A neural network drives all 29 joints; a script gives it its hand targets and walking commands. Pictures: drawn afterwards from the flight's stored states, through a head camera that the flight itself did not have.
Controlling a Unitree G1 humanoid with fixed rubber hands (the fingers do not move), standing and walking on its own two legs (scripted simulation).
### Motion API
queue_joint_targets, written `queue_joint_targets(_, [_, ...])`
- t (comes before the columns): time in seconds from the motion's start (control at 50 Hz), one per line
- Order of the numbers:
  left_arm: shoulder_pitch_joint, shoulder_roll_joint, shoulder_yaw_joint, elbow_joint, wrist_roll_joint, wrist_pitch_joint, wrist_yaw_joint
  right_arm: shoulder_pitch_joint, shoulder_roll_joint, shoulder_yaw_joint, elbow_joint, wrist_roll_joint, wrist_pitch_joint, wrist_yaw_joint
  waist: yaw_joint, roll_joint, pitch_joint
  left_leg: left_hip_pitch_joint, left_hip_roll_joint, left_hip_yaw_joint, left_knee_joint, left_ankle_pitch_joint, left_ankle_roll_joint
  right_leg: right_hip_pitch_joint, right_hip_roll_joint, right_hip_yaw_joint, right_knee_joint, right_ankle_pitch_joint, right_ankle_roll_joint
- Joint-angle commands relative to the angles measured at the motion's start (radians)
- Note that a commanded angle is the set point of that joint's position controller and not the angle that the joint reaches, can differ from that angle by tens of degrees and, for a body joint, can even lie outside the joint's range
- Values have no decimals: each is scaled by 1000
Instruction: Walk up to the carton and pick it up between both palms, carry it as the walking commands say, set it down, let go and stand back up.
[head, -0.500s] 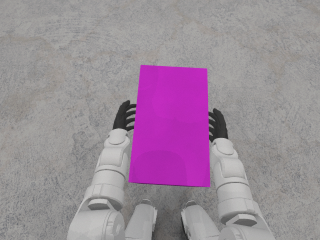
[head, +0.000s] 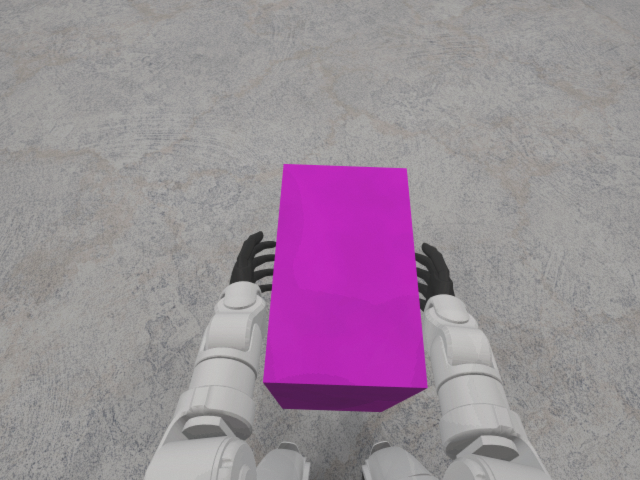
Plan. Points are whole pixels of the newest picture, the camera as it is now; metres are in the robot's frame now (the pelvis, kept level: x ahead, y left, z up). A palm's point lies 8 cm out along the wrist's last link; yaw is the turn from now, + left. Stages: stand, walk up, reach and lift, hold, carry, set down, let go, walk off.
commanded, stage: reach and lift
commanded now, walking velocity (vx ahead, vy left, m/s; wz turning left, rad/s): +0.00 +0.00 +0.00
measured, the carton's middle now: (337, 301) +0.36 -0.02 -0.08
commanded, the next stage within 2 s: none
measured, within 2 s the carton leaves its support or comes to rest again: neither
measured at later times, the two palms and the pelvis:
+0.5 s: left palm (244, 267) +0.35 +0.10 +0.06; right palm (462, 270) +0.33 -0.15 +0.06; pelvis +0.02 -0.01 +0.03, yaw +1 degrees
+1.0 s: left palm (232, 266) +0.33 +0.11 +0.09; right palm (467, 273) +0.31 -0.15 +0.09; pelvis +0.02 +0.00 +0.03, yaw -1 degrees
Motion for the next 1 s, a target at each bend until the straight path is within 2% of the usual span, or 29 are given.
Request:
queue_joint_targets(0.0, [-636,-1086,-490,31,-119,4,-247,-818,984,559,-56,125,-17,227,7,19,-468,375,13,25,-147,24,-12,97,25,-103,-101,34,-46])
queue_joint_targets(0.08, [-674,-1109,-506,7,-153,37,-258,-835,1025,595,-57,133,29,219,-5,25,-527,447,11,43,-186,30,-14,244,15,-106,-148,42,-40])
queue_joint_targets(0.14, [-690,-1108,-488,23,-161,56,-269,-902,1055,604,-73,166,50,219,15,16,-555,486,15,43,-197,43,1,263,10,-99,-161,48,-29])
queue_joint_targets(0.2, [-663,-1109,-459,33,-154,78,-277,-776,1063,539,11,128,86,210,-20,5,-461,498,14,49,-220,87,5,256,-2,-92,-208,88,-38])
queue_joint_targets(0.22, [-625,-1120,-474,1,-161,82,-281,-786,1072,583,-56,151,87,210,-6,11,-517,515,10,47,-226,155,2,325,3,-90,-203,159,-32])
queue_joint_targets(0.24, [-613,-1092,-431,31,-142,87,-281,-722,1075,524,22,119,103,210,-10,-18,-440,478,9,49,-236,135,6,288,3,-95,-228,135,-32])
queue_joint_targets(0.32, [-528,-1126,-490,-63,-164,113,-290,-667,1119,620,-116,177,128,204,16,26,-476,550,-1,48,-254,295,7,388,-2,-84,-258,303,-30])
queue_joint_targets(0.34, [-551,-1121,-484,-57,-177,116,-291,-691,1100,598,-114,171,134,206,-9,-11,-453,561,6,37,-258,303,3,369,4,-89,-261,305,-29])
queue_joint_targets(0.36, [-503,-1113,-466,-48,-157,131,-289,-677,1110,610,-139,174,144,203,16,7,-435,546,2,48,-264,283,6,400,-4,-85,-279,299,-30])
queue_joint_targets(0.38, [-535,-1094,-492,-81,-170,136,-292,-612,1100,568,-75,153,158,204,-24,7,-397,557,5,38,-281,263,3,368,3,-90,-287,281,-32])
queue_joint_targets(0.4, [-497,-1106,-484,-66,-167,145,-295,-651,1116,608,-131,165,164,201,8,-16,-408,549,0,47,-286,265,9,407,-7,-86,-306,304,-27])
queue_joint_targets(0.42, [-515,-1092,-505,-105,-181,156,-297,-616,1126,599,-105,169,177,204,-18,-9,-430,576,7,40,-291,270,10,405,-4,-91,-305,307,-25])
queue_joint_targets(0.44, [-545,-1088,-536,-155,-203,157,-300,-594,1130,627,-121,181,192,203,-12,-23,-416,576,4,48,-296,266,9,441,-10,-85,-313,335,-22])
queue_joint_targets(0.46, [-577,-1086,-568,-221,-223,163,-296,-604,1147,644,-142,205,198,208,-15,15,-431,617,10,42,-293,306,8,436,-12,-84,-306,372,-23])
queue_joint_targets(0.48, [-596,-1079,-601,-262,-240,164,-298,-589,1166,670,-163,217,207,208,-13,-10,-463,615,7,40,-295,319,7,473,-6,-85,-305,398,-17])
queue_joint_targets(0.5, [-602,-1065,-608,-287,-235,179,-298,-563,1178,666,-130,218,223,209,1,22,-458,604,7,55,-300,298,3,490,-15,-82,-315,389,-16])
queue_joint_targets(0.54, [-591,-1042,-597,-252,-229,207,-307,-530,1141,609,-113,195,244,206,-21,32,-390,585,15,46,-324,253,1,459,-11,-86,-325,345,-21])
queue_joint_targets(0.56, [-533,-1060,-571,-225,-214,222,-304,-548,1160,635,-142,219,252,210,17,40,-383,581,12,52,-327,256,3,478,-16,-79,-333,351,-24])
queue_joint_targets(0.58, [-530,-1053,-553,-204,-215,223,-306,-609,1142,648,-188,217,248,209,22,-1,-388,568,8,61,-321,226,9,487,-16,-74,-338,319,-15])
queue_joint_targets(0.6, [-561,-1059,-576,-220,-235,229,-310,-610,1132,647,-187,218,258,208,-3,-6,-368,572,15,58,-332,221,5,480,-11,-83,-338,314,-13])
queue_joint_targets(0.68, [-551,-1152,-659,-291,-283,259,-309,-634,1120,711,-295,267,276,217,-13,52,-477,649,16,43,-341,310,-12,531,-1,-82,-337,365,-30])
queue_joint_targets(0.74, [-549,-1098,-567,-212,-229,286,-303,-583,1066,605,-160,197,314,217,-35,30,-300,568,16,54,-368,161,-12,488,-11,-81,-374,214,-31])
queue_joint_targets(0.8, [-538,-1134,-558,-236,-241,288,-297,-561,1057,602,-146,195,324,238,-44,19,-266,586,32,42,-382,165,-19,473,-2,-91,-373,177,-42])
queue_joint_targets(0.82, [-571,-1120,-553,-261,-243,286,-292,-574,1064,601,-135,191,329,245,-31,-11,-265,584,34,41,-385,134,-15,478,0,-94,-370,148,-37])
queue_joint_targets(0.84, [-613,-1136,-560,-267,-248,286,-291,-617,1065,606,-145,204,324,246,-25,27,-280,577,32,48,-376,117,-18,499,-9,-85,-362,151,-44])
queue_joint_targets(0.9, [-604,-1169,-549,-247,-244,287,-281,-656,1042,612,-165,206,313,263,-13,20,-298,601,47,32,-378,155,-27,479,0,-86,-348,159,-53])
queue_joint_targets(0.94, [-572,-1174,-517,-205,-222,296,-271,-710,1030,635,-186,220,312,271,27,31,-295,590,38,45,-376,128,-25,489,-3,-86,-347,129,-53])
queue_joint_targets(0.96, [-593,-1157,-510,-220,-225,292,-266,-734,1026,641,-170,221,311,277,32,-11,-308,608,52,30,-374,150,-25,469,1,-89,-336,123,-48])
queue_joint_targets(0.98, [-605,-1170,-529,-229,-227,294,-263,-739,1022,650,-178,234,306,279,34,25,-309,609,53,33,-371,142,-29,475,-1,-86,-331,125,-53])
